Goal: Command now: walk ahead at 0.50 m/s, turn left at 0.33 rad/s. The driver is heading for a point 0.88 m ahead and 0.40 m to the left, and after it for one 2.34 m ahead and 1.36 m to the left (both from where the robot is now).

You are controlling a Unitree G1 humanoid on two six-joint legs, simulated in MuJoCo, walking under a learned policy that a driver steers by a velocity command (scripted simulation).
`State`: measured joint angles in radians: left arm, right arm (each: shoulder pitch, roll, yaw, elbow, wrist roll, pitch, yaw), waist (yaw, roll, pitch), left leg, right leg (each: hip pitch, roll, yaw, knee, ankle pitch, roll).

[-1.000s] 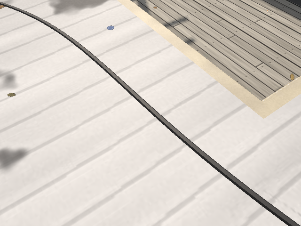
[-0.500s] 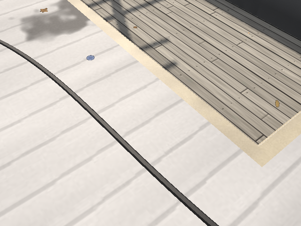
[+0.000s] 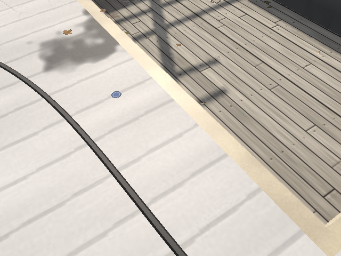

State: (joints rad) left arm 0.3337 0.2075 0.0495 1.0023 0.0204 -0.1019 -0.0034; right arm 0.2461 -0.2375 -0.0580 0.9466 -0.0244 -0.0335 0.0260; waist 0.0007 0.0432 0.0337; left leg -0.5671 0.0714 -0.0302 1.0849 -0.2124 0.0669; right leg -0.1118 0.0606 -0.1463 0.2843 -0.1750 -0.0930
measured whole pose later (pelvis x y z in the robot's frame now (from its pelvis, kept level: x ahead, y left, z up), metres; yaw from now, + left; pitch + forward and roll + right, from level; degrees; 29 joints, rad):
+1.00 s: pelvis +0.53 +0.11 -0.01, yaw +34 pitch +1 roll -1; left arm 0.18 0.26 0.03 0.76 0.03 -0.06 0.01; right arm 0.31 -0.31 -0.07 0.82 -0.03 -0.02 0.02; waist -0.04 0.04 0.04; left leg -0.40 -0.04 -0.05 1.15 -0.36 0.07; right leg -0.29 0.01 -0.08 0.46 -0.18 -0.03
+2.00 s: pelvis +0.80 +0.42 -0.01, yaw +51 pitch +0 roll +1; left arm 0.26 0.25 0.04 0.77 0.00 0.00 0.00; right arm 0.21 -0.25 -0.03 0.79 -0.03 0.01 -0.03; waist 0.01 0.02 0.06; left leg -0.34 -0.11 0.00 1.03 -0.52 0.03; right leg -0.34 0.05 -0.01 0.54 -0.20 -0.08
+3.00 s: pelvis +0.90 +0.45 -0.01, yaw +16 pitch +1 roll +1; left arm 0.21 0.28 0.04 0.71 0.01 0.00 -0.02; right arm 0.28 -0.31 -0.05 0.77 -0.03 -0.01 0.01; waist -0.03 0.05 0.06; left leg -0.48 0.07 0.03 1.09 -0.38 -0.04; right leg -0.20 0.08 0.02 0.44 -0.25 -0.08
